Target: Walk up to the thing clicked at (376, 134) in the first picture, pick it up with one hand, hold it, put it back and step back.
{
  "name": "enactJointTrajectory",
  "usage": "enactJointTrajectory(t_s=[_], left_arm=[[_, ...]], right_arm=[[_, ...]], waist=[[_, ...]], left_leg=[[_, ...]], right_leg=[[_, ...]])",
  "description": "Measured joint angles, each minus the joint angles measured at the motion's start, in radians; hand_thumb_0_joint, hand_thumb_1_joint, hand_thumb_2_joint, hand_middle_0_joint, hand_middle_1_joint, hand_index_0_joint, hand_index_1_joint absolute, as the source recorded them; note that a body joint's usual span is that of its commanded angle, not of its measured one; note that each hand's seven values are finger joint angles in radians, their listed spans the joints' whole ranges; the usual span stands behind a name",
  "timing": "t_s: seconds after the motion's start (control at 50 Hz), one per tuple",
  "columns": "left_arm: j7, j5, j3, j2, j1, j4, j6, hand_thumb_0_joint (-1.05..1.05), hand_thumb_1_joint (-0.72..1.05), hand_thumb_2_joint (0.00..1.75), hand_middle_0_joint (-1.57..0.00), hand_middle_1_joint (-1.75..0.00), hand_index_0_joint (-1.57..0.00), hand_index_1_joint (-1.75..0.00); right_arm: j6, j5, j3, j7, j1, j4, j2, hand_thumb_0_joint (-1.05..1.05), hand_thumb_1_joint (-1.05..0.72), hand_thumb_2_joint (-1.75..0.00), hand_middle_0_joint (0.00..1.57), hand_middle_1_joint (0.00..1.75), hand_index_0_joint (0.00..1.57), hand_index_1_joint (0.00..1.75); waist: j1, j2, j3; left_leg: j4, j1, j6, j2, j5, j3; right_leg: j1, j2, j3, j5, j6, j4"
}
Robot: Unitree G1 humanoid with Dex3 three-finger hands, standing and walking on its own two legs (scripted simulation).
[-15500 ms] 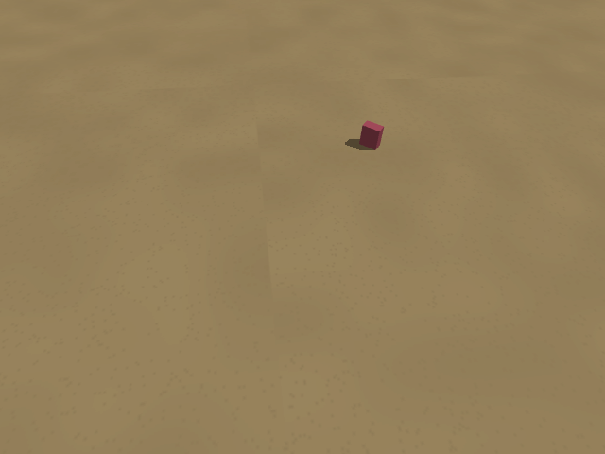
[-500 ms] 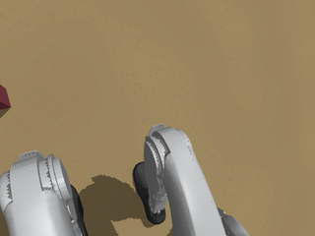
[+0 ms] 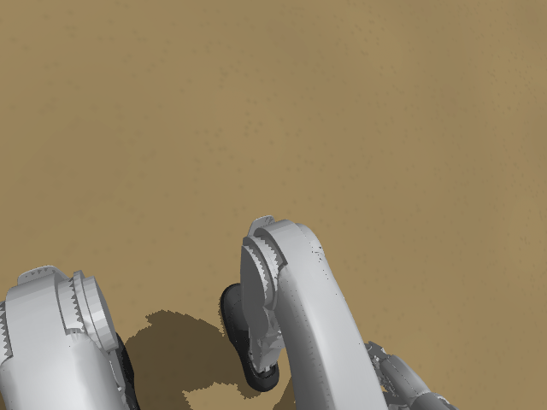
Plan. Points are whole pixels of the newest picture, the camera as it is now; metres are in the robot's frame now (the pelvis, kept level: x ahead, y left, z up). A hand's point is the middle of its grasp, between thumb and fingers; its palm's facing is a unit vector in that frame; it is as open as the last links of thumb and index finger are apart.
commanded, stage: close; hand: left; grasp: from above
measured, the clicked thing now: out of the picture +0.45 +0.34 -0.24
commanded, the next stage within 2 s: settle in 1.06 s
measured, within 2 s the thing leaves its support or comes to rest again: leaves its support in 1.54 s
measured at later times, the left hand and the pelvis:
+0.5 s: hand out of the picture +0.44 +0.34 -0.21, palm faces -0.44 -0.13 -0.89, open 10.4 cm; pelvis +0.00 +0.00 +0.00, yaw +0 degrees
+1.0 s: hand out of the picture +0.44 +0.34 -0.20, palm faces -0.45 -0.11 -0.89, open 10.0 cm; pelvis +0.00 +0.00 +0.00, yaw +0 degrees
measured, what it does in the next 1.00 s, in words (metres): stands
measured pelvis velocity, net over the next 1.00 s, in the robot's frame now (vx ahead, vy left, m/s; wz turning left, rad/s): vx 0.00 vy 0.00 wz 0.00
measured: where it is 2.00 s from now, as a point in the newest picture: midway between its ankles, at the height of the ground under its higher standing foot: (192, 380)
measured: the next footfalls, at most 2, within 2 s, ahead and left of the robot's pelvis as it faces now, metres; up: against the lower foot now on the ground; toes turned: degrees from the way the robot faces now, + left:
none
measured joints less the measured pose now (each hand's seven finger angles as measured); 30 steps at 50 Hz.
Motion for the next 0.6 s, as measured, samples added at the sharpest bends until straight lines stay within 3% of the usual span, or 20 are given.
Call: enactJointTrajectory(t_s=[0.28,0.6], left_arm=[[-0.027,-0.017,0.004,0.009,0.02,-0.025,-0.003,0.0,0.0,0.66,-0.39,-0.83,-0.47,-0.77],[-0.034,-0.001,-0.004,0.007,0.009,-0.026,-0.006,-0.01,-0.04,0.66,-0.52,-0.68,-0.58,-0.66]], right_arm=[[0.014,-0.005,0.022,0.0,0.021,0.001,0.016,0.0,-0.9,-0.89,0.2,0.3,0.21,0.3],[0.011,-0.003,0.017,-0.001,0.018,-0.007,0.007,0.0,-0.9,-0.9,0.2,0.3,0.2,0.3]], waist=[[-0.002,0.004,0.002],[0.0,-0.001,-0.01]], left_leg=[[0.001,0.004,0.0,0.001,-0.002,-0.006],[0.004,-0.001,0.002,-0.002,-0.001,-0.005]], right_leg=[[0.006,0.003,-0.005,0.002,0.002,-0.005],[0.004,0.002,-0.003,0.0,0.004,-0.002]])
